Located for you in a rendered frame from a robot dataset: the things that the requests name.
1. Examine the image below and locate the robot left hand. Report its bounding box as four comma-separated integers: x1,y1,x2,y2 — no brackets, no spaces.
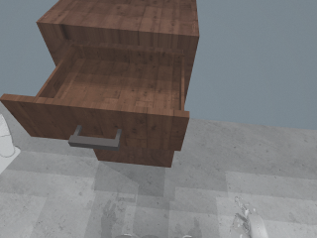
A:
0,113,21,174

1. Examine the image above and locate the robot right hand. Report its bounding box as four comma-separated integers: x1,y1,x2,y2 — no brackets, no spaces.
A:
230,196,268,238

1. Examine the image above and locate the cabinet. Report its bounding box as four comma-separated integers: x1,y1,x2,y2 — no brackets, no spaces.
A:
36,0,200,168

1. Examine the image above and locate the drawer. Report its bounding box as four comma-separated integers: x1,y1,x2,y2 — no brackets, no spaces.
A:
0,44,190,152

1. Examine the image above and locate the handle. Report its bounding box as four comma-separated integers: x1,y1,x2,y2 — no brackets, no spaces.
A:
67,125,122,152

